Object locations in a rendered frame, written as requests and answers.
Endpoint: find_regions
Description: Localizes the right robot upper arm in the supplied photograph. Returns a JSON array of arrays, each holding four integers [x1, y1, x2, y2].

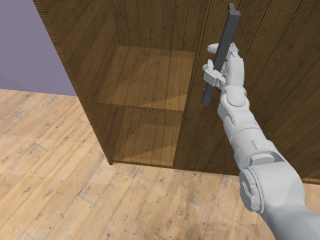
[[239, 161, 320, 240]]

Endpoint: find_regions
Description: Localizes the handle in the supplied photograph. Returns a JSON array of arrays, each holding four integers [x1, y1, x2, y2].
[[201, 3, 241, 107]]

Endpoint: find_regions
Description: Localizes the robot right forearm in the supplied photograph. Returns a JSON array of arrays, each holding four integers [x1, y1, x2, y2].
[[217, 84, 305, 202]]

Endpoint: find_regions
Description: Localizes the robot right hand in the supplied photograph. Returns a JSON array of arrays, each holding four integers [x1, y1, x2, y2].
[[202, 42, 245, 91]]

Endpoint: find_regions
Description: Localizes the wardrobe door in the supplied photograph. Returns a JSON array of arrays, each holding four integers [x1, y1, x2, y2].
[[172, 0, 320, 179], [305, 169, 320, 179]]

